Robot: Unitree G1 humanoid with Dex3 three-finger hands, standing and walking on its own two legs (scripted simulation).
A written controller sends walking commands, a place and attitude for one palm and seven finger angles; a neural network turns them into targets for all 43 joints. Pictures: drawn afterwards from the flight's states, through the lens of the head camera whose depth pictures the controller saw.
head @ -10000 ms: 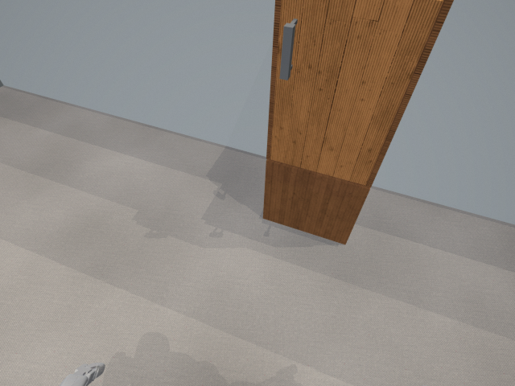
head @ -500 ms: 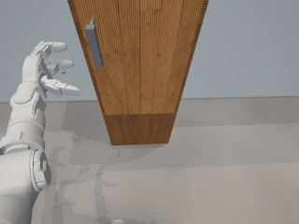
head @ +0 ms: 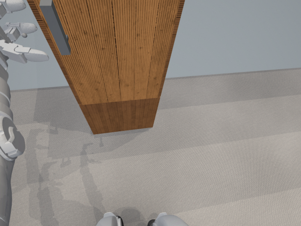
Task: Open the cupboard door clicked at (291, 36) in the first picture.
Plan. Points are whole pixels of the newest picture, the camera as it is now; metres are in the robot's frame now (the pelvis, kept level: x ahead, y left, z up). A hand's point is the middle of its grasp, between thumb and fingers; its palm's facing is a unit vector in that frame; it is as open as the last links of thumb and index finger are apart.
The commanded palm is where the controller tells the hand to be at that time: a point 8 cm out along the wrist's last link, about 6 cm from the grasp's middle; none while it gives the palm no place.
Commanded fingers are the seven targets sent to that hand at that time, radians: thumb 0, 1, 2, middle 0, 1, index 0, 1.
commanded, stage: move the hooked fingers beside the handle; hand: left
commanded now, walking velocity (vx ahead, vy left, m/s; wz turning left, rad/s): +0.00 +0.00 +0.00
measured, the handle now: (57, 24) +0.61 +0.17 +0.13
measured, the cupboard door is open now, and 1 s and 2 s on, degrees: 0 0 0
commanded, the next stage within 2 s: slide the fingers in behind the handle in 1.08 s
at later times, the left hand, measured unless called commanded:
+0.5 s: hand (28, 43) +0.54 +0.22 +0.14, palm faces +0.03 -1.00 +0.01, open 14.0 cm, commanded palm +0.52 +0.26 +0.13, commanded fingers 0.00 -0.50 0.30 -0.30 -1.20 -0.30 -1.20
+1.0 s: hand (28, 38) +0.55 +0.22 +0.14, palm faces +0.06 -1.00 -0.01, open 14.0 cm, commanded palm +0.53 +0.26 +0.13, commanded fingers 0.00 -0.50 0.30 -0.30 -1.20 -0.30 -1.20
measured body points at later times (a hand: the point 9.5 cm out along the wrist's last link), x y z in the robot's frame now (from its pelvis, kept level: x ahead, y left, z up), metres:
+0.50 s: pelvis +0.02 +0.02 +0.00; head +0.12 +0.03 +0.44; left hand +0.53 +0.27 +0.14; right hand +0.01 -0.25 -0.11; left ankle +0.02 +0.11 -0.71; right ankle -0.03 -0.09 -0.71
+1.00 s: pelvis -0.01 +0.00 -0.01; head +0.12 +0.02 +0.43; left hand +0.54 +0.27 +0.15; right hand -0.07 -0.26 -0.10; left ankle +0.02 +0.11 -0.71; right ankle -0.03 -0.09 -0.71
